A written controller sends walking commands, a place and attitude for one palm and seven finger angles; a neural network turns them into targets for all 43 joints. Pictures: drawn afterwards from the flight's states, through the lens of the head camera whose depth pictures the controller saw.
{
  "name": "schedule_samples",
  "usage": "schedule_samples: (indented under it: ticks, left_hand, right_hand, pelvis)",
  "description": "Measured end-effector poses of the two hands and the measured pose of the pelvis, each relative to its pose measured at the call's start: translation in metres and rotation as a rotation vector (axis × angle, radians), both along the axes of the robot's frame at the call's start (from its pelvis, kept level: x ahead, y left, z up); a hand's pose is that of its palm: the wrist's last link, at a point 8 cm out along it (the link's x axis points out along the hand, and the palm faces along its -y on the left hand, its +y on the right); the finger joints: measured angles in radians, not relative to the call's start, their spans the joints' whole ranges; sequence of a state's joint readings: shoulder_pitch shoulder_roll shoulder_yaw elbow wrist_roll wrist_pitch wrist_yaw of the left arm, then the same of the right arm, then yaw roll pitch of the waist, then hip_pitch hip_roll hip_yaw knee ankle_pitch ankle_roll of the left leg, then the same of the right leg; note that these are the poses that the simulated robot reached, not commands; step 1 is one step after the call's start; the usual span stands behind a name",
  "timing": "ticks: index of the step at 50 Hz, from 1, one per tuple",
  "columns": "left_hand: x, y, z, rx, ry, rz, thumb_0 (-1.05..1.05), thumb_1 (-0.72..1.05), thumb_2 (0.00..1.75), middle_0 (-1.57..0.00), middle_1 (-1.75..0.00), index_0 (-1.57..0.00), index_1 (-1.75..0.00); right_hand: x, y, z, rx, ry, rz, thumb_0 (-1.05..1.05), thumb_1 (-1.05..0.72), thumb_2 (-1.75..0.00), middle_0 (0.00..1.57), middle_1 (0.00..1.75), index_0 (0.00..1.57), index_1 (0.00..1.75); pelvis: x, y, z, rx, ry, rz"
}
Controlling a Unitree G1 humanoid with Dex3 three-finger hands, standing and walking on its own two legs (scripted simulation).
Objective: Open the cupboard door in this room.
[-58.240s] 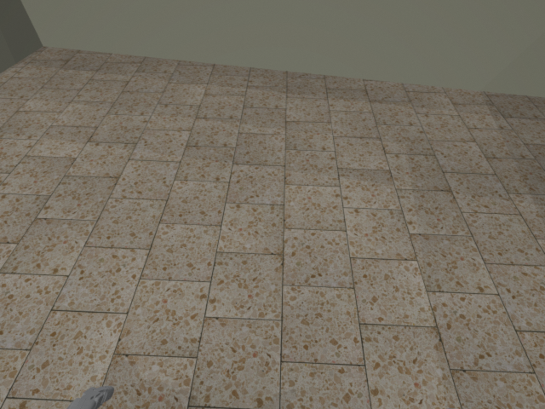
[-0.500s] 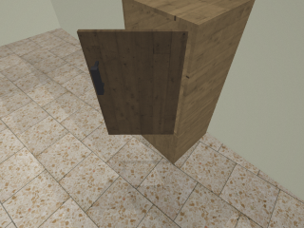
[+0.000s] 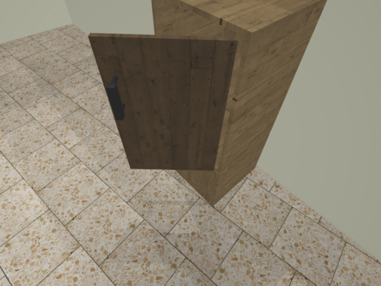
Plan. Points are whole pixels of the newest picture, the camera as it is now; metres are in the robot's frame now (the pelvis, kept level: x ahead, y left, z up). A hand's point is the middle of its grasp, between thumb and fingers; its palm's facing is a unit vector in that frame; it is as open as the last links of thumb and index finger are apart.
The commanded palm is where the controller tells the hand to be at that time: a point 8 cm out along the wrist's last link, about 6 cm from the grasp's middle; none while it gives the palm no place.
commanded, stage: come to a stop and stand still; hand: left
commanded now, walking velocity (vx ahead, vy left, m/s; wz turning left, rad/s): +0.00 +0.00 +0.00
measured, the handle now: (117, 98) +0.60 +0.25 +0.03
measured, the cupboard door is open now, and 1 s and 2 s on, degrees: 47 47 47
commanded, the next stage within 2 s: look again from close up in 0.36 s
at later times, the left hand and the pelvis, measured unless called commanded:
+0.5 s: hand out of the picture +0.01 +0.17 -0.18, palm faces +0.01 -0.98 -0.18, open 7.3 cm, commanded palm none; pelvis +0.02 +0.01 +0.00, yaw +0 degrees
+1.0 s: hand out of the picture -0.01 +0.24 -0.18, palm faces +0.00 -0.97 -0.23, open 7.3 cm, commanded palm none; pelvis -0.05 +0.05 -0.01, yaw +0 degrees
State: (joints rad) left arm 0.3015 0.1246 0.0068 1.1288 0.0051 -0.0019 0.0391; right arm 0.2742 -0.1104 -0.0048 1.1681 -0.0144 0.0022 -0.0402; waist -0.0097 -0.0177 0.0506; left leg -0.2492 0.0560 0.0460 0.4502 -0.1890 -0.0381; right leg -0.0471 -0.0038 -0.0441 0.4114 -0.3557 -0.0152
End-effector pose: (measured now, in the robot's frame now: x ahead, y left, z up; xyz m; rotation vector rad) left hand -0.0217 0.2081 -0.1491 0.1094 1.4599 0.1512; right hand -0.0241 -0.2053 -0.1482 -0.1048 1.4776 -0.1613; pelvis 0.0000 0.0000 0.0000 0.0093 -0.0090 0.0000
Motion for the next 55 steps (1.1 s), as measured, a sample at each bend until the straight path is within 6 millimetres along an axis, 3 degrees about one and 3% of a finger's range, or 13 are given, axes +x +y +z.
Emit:
schedule_samples:
  ticks: [13, 24, 31, 37, 47, 55]
  left_hand:
    - [0.016, -0.001, -0.003, -0.008, -0.02, 0.003, 0.0, 0.91, 0.89, -0.2, -0.3, -0.2, -0.29]
    - [0.022, 0.011, -0.001, 0.008, -0.034, -0.017, 0.0, 0.91, 0.89, -0.2, -0.3, -0.2, -0.29]
    - [0.033, 0.043, 0.008, 0.093, -0.108, -0.049, 0.0, 0.91, 0.89, -0.2, -0.3, -0.2, -0.29]
    - [0.037, 0.067, 0.006, 0.118, -0.183, -0.048, 0.0, 0.91, 0.89, -0.2, -0.3, -0.2, -0.29]
    - [0.019, 0.081, 0.004, 0.077, -0.236, -0.078, 0.0, 0.91, 0.89, -0.2, -0.3, -0.2, -0.29]
    - [-0.035, 0.089, 0.004, 0.067, -0.15, -0.057, 0.0, 0.91, 0.89, -0.2, -0.3, -0.2, -0.29]
  right_hand:
    - [0.056, -0.019, 0.006, -0.059, -0.107, 0.034, 0.01, -0.92, -0.9, 0.2, 0.3, 0.19, 0.3]
    - [0.061, -0.016, 0.006, -0.055, -0.113, 0.049, 0.01, -0.92, -0.9, 0.2, 0.3, 0.2, 0.3]
    - [0.065, -0.019, -0.002, -0.064, -0.193, 0.055, 0.01, -0.91, -0.9, 0.2, 0.3, 0.2, 0.3]
    - [0.069, -0.01, 0.004, -0.079, -0.254, 0.066, 0.01, -0.91, -0.9, 0.2, 0.3, 0.2, 0.3]
    - [0.048, 0.004, 0.017, -0.094, -0.316, 0.076, 0.01, -0.91, -0.9, 0.2, 0.3, 0.2, 0.3]
    - [0.005, 0.009, 0.017, -0.095, -0.236, 0.071, 0.01, -0.91, -0.9, 0.2, 0.3, 0.2, 0.3]
  pelvis:
    - [0.016, 0.001, 0.0, 0.005, -0.004, -0.004]
    - [0.018, 0.005, 0.0, 0.003, -0.005, 0.0]
    - [0.006, 0.016, -0.008, -0.011, 0.019, -0.003]
    - [-0.006, 0.025, -0.011, -0.005, -0.014, -0.004]
    - [-0.041, 0.044, -0.009, -0.028, -0.042, -0.01]
    - [-0.063, 0.052, -0.005, -0.026, -0.024, 0.001]
